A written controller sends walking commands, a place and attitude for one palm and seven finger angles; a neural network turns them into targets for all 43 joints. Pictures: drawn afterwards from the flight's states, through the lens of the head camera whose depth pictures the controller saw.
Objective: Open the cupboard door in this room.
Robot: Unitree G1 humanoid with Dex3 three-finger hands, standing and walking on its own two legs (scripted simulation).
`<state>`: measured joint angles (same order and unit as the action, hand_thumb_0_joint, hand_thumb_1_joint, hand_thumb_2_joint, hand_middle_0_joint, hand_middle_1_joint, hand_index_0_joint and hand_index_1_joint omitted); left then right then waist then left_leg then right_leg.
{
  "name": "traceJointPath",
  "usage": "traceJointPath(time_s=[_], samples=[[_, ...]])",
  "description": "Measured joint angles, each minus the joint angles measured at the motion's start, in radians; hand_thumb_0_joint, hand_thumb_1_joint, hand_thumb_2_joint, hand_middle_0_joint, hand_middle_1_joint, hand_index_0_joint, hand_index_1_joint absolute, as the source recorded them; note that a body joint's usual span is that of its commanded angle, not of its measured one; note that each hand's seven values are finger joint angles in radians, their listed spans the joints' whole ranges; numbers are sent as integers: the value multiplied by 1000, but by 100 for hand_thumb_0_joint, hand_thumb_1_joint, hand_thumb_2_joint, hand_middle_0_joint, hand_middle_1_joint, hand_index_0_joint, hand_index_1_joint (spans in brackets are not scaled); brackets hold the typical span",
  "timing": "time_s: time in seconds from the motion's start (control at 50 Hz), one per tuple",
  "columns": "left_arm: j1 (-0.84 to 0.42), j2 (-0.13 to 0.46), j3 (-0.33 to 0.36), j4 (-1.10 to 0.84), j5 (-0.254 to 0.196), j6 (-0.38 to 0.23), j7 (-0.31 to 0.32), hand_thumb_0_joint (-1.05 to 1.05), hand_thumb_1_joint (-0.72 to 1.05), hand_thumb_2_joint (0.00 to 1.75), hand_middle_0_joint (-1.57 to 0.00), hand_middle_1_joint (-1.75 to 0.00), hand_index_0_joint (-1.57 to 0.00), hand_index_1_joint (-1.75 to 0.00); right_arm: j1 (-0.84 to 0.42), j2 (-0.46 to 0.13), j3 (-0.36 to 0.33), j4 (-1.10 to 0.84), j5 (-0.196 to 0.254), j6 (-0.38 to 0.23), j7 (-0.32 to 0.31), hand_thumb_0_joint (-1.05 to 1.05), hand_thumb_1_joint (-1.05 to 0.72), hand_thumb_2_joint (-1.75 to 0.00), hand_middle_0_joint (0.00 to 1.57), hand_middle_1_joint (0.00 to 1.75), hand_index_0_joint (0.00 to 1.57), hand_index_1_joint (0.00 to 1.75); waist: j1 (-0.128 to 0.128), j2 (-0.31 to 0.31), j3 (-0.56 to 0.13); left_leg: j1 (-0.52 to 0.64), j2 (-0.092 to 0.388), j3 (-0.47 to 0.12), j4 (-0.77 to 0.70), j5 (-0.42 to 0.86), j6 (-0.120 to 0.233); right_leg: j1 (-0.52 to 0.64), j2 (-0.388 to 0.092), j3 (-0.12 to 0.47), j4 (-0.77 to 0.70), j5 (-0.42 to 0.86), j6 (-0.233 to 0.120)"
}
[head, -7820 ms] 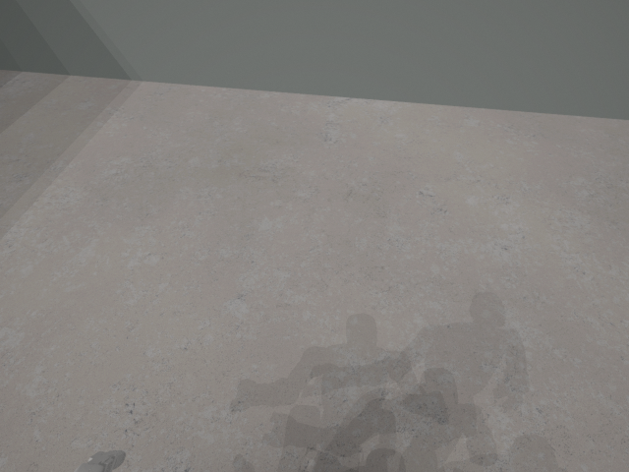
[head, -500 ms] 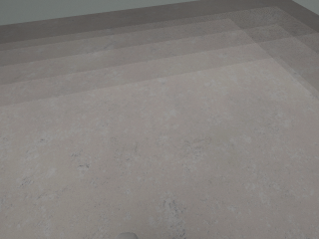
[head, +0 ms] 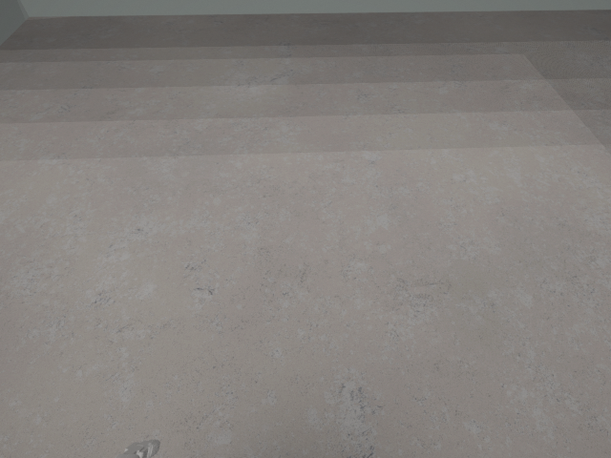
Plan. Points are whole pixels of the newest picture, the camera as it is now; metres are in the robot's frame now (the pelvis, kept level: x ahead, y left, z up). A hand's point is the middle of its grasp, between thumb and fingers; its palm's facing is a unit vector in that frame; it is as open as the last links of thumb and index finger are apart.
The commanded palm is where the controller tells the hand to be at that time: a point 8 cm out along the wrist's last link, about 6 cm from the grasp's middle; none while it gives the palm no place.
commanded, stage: turn or walk to find it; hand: left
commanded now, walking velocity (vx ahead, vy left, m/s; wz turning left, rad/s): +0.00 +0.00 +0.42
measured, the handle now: out of the picture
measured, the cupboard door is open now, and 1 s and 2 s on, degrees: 0 0 0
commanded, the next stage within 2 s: none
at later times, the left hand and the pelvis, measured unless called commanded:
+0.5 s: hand out of the picture -0.05 +0.20 -0.18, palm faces +0.28 -0.93 -0.23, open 7.4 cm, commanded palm none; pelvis -0.03 +0.00 -0.01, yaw +15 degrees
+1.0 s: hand out of the picture -0.03 +0.21 -0.15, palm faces +0.41 -0.87 -0.27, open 7.4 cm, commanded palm none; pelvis -0.06 -0.02 -0.01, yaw +25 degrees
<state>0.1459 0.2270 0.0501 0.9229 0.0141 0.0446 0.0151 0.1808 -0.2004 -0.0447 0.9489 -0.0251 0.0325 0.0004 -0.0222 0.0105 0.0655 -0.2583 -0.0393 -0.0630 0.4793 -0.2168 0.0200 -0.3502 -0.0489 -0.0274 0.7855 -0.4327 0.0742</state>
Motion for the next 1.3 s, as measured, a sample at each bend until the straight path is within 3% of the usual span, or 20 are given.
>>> traceJointPath(time_s=[0.06,0.1,0.14,0.2,0.26,0.32,0.44,0.5,0.52,0.58,0.64,0.78,0.92,0.98,1.0,1.06,1.1,1.16,1.22,1.3], samples=[[-5,-12,-8,-21,-2,-20,0,1,90,89,-20,-30,-20,-30,24,-7,-8,3,4,8,2,0,-91,-90,20,30,21,30,-5,8,-10,-35,-17,-23,45,-12,-20,86,11,-9,-204,113,-10],[-5,-32,-15,-24,7,-34,4,1,90,89,-20,-30,-20,-30,34,-23,-20,9,10,15,4,0,-91,-90,20,30,21,30,-8,41,-7,-80,-12,-40,149,-100,-30,95,24,-38,-216,133,-65],[8,-47,-20,-30,9,-39,4,0,90,89,-20,-30,-20,-30,43,-33,-30,17,7,32,5,0,-91,-90,20,30,21,30,-8,47,-8,-146,-21,-25,350,-216,-36,102,10,-61,-210,121,-94],[31,-62,-24,-25,9,-36,6,0,90,89,-20,-30,-21,-30,50,-48,-40,30,3,44,12,0,-91,-90,20,30,20,30,-10,50,-6,-216,-1,5,596,-193,-51,130,-4,-89,-246,133,-101],[48,-67,-24,-11,11,-35,8,1,90,89,-20,-30,-21,-30,58,-54,-43,39,2,46,16,0,-91,-90,20,30,20,30,-12,44,-1,-228,33,22,669,-159,-71,147,-19,-117,-269,145,-99],[66,-66,-23,1,14,-38,8,1,90,89,-20,-30,-21,-30,59,-53,-40,51,3,50,16,0,-91,-90,20,30,20,30,-4,26,4,-197,59,36,617,-178,-85,151,-38,-141,-276,148,-96],[95,-42,-15,28,21,-37,3,1,90,89,-20,-30,-21,-30,19,-42,-23,57,13,45,12,0,-91,-90,20,30,20,30,27,-12,24,-85,75,87,348,-240,-82,134,-79,-183,-243,137,-73],[112,-17,-5,45,17,-28,2,1,90,89,-20,-30,-21,-30,-4,-36,-13,40,16,25,11,0,-91,-90,20,30,20,30,35,-28,24,-5,69,121,145,-138,-69,112,-101,-208,-186,113,-48],[118,-5,1,49,13,-22,2,1,90,89,-20,-30,-21,-30,-12,-31,-12,35,14,15,11,0,-91,-90,20,30,20,30,38,-41,22,8,62,127,104,-85,-47,94,-115,-207,-147,97,-39],[117,26,13,72,9,16,9,1,90,89,-20,-30,-21,-30,-36,-8,-3,17,9,-5,8,0,-91,-90,20,30,20,30,50,-71,22,-1,46,134,125,-98,6,5,-94,-107,74,-75,-17],[103,38,19,85,9,28,3,1,90,89,-20,-30,-20,-30,-40,4,6,6,6,-12,-3,0,-91,-90,20,30,20,30,45,-60,11,15,42,112,69,-71,18,-63,-61,-54,241,-40,-8],[61,33,16,49,8,10,-2,1,91,89,-20,-30,-20,-30,-25,15,12,2,8,-15,-3,0,-91,-90,20,30,21,30,35,-37,-7,34,17,66,-35,9,28,-82,-40,-5,235,28,14],[8,-2,3,8,1,1,2,1,91,89,-20,-30,-20,-30,14,7,-3,8,1,1,1,0,-91,-90,20,30,21,30,-3,0,-9,-6,-1,10,-14,27,11,3,-3,1,5,2,2],[1,-15,-5,-13,-1,-18,2,1,90,89,-20,-30,-20,-30,39,-1,-12,14,4,10,2,0,-91,-90,20,30,21,30,-10,9,-16,-45,-15,-13,30,18,-8,87,11,-10,-199,105,-9],[1,-22,-7,-17,2,-27,4,1,90,89,-20,-30,-20,-30,47,-8,-16,15,8,12,4,0,-91,-90,20,30,21,30,-9,19,-18,-65,-16,-22,65,5,-16,104,15,-18,-244,132,-32],[12,-49,-17,-25,9,-36,6,0,90,89,-20,-30,-20,-30,58,-27,-32,29,6,35,6,0,-91,-90,20,30,20,30,-10,43,-11,-158,-22,-20,327,-194,-32,106,11,-52,-225,136,-84],[28,-60,-20,-23,8,-34,7,0,90,89,-20,-30,-21,-30,63,-38,-41,36,3,45,12,0,-91,-90,20,30,20,30,-10,45,-10,-213,-13,0,513,-199,-41,121,1,-68,-245,144,-90],[45,-68,-23,-9,10,-29,8,0,90,89,-20,-30,-21,-30,71,-49,-46,40,1,47,17,0,-91,-90,20,30,20,30,-17,42,-7,-241,22,23,647,-158,-62,139,-14,-94,-271,158,-88],[57,-68,-22,2,13,-31,8,1,90,89,-20,-30,-21,-30,77,-49,-45,49,2,49,17,0,-91,-90,20,30,20,30,-14,27,-3,-215,53,37,629,-164,-78,144,-33,-120,-278,161,-85],[69,-57,-18,13,20,-34,4,1,90,89,-20,-30,-21,-30,64,-44,-36,60,7,50,15,0,-91,-90,20,30,20,30,4,-1,9,-133,76,66,455,-226,-85,133,-65,-149,-262,156,-73]])
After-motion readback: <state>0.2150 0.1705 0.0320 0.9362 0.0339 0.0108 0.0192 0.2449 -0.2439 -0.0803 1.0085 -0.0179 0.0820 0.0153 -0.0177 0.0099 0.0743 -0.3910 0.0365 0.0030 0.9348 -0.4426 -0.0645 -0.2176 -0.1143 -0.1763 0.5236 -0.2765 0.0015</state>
